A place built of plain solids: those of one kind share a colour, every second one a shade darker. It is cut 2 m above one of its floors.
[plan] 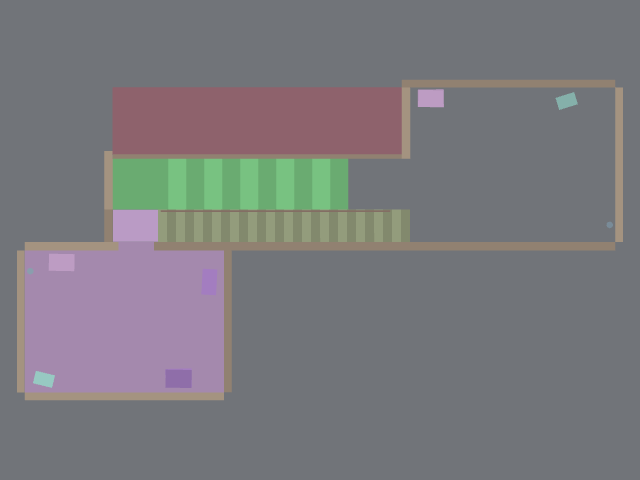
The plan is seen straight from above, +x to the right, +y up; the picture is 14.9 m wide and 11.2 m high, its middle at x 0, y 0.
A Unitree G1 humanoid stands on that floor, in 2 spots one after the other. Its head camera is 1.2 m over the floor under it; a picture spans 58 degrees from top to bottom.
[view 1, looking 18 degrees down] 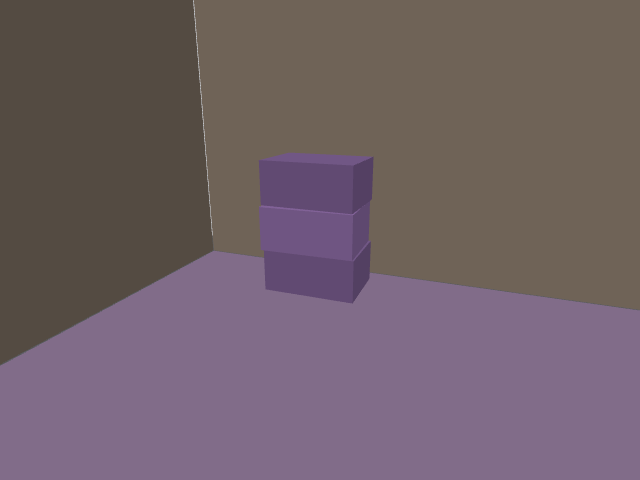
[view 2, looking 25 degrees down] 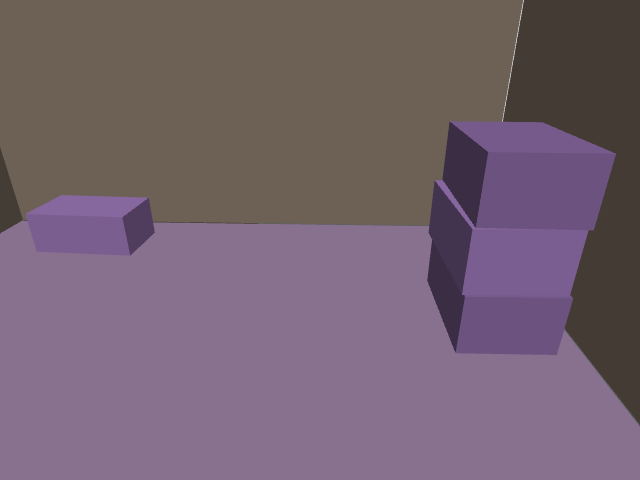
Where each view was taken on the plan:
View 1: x -4.29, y -0.69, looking -69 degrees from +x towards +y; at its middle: carton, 2.60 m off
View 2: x -5.07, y -2.50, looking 2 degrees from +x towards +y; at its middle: floor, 2.84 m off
